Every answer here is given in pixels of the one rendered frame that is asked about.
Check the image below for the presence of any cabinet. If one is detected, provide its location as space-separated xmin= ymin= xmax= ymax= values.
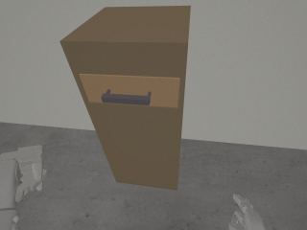
xmin=60 ymin=6 xmax=191 ymax=191

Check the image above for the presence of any left robot forearm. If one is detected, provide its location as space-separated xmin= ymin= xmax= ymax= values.
xmin=0 ymin=207 xmax=20 ymax=230

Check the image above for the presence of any right robot hand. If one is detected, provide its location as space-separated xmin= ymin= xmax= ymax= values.
xmin=228 ymin=194 xmax=266 ymax=230

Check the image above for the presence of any drawer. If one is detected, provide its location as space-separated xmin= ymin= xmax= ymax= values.
xmin=79 ymin=74 xmax=180 ymax=107

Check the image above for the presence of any left robot hand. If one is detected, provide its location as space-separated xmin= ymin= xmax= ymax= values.
xmin=0 ymin=145 xmax=47 ymax=209

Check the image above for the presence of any handle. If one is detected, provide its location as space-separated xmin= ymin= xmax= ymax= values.
xmin=101 ymin=89 xmax=152 ymax=105

